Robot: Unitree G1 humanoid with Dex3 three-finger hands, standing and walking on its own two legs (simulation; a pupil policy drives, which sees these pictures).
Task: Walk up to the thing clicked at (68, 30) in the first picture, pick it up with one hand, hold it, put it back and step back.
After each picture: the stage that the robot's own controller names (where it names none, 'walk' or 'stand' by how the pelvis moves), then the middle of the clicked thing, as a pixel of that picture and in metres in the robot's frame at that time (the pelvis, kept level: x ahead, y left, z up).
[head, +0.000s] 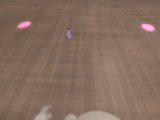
stand; (68, 33) +1.94 +0.61 -0.66
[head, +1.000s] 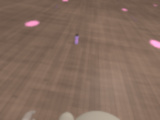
walk; (76, 38) +1.85 +0.28 -0.63
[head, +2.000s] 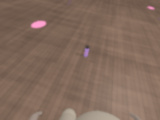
walk; (86, 51) +1.26 +0.04 -0.64
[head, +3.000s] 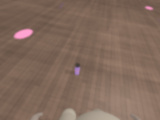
walk; (77, 69) +0.79 +0.16 -0.64
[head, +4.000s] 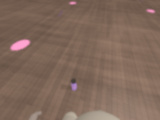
walk; (73, 84) +0.57 +0.18 -0.64
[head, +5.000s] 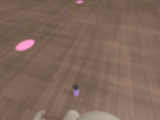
stand; (76, 90) +0.46 +0.17 -0.64
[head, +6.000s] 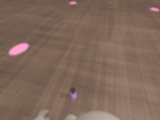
stand; (73, 93) +0.43 +0.19 -0.65
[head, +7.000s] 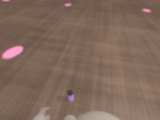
stand; (70, 96) +0.41 +0.22 -0.65
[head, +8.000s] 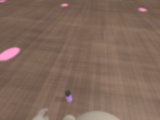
stand; (68, 96) +0.39 +0.24 -0.65
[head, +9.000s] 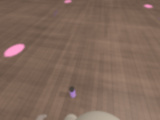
stand; (72, 92) +0.44 +0.21 -0.66
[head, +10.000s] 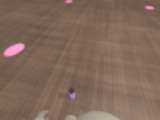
stand; (72, 93) +0.42 +0.20 -0.66
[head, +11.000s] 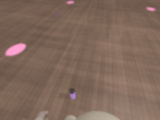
go down; (72, 93) +0.42 +0.20 -0.66
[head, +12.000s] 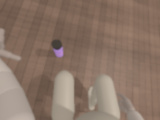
go down; (58, 49) +0.50 +0.24 -0.28
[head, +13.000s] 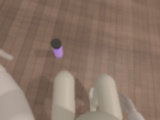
approach; (57, 49) +0.50 +0.25 -0.25
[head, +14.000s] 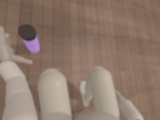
close in; (31, 41) +0.48 +0.30 -0.16
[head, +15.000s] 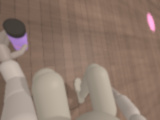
close; (18, 39) +0.48 +0.31 -0.16
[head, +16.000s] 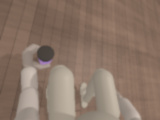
lift; (45, 57) +0.36 +0.26 -0.14
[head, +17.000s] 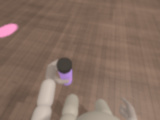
lift; (65, 74) +0.31 +0.16 +0.04
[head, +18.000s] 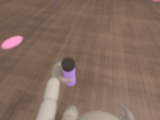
hold; (69, 74) +0.32 +0.14 +0.03
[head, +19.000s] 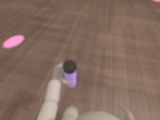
hold; (70, 75) +0.31 +0.14 +0.02
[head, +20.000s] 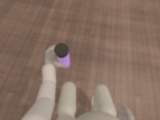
crouch; (63, 58) +0.42 +0.17 -0.04
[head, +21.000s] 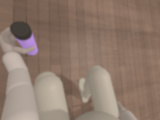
lower; (27, 42) +0.47 +0.28 -0.16
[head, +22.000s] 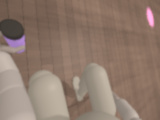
lower; (15, 40) +0.46 +0.30 -0.17
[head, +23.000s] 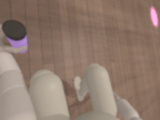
lower; (18, 40) +0.46 +0.30 -0.17
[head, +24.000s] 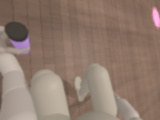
lower; (21, 41) +0.45 +0.29 -0.17
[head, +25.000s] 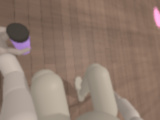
rest; (21, 42) +0.45 +0.29 -0.17
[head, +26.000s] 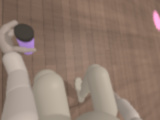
open; (26, 42) +0.46 +0.28 -0.17
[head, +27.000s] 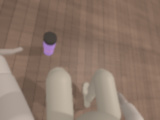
stand; (49, 45) +0.47 +0.25 -0.19
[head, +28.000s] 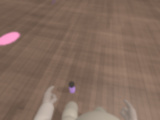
stand; (72, 87) +0.43 +0.17 -0.56
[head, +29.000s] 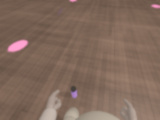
stand; (73, 92) +0.43 +0.18 -0.60
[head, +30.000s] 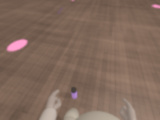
stand; (74, 93) +0.42 +0.17 -0.60
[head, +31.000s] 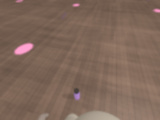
stand; (76, 94) +0.44 +0.16 -0.65
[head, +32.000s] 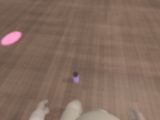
walk; (76, 77) +0.53 +0.18 -0.62
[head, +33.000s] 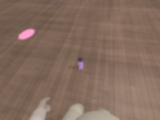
walk; (80, 63) +0.83 +0.19 -0.63
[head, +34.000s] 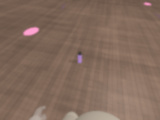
stand; (79, 57) +1.08 +0.20 -0.64
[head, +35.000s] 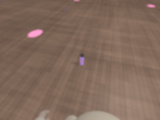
stand; (81, 59) +1.08 +0.17 -0.66
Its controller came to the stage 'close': yes
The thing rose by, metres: 0.67
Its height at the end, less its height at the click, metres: +0.00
